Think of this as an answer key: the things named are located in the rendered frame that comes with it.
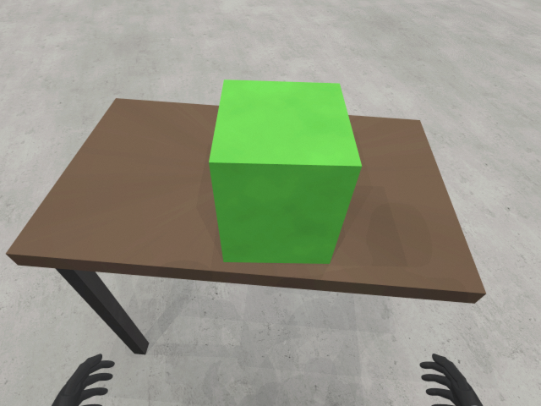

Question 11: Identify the table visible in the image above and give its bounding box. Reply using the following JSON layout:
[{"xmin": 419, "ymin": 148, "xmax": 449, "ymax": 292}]
[{"xmin": 6, "ymin": 98, "xmax": 486, "ymax": 354}]

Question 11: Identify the robot right hand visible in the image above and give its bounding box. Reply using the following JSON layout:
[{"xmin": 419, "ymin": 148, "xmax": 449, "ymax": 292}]
[{"xmin": 420, "ymin": 354, "xmax": 483, "ymax": 406}]

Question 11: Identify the carton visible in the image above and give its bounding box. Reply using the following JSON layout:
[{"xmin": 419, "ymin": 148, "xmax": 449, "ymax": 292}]
[{"xmin": 209, "ymin": 80, "xmax": 362, "ymax": 264}]

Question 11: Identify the robot left hand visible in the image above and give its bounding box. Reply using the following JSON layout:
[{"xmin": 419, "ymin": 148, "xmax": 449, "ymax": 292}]
[{"xmin": 52, "ymin": 354, "xmax": 115, "ymax": 406}]

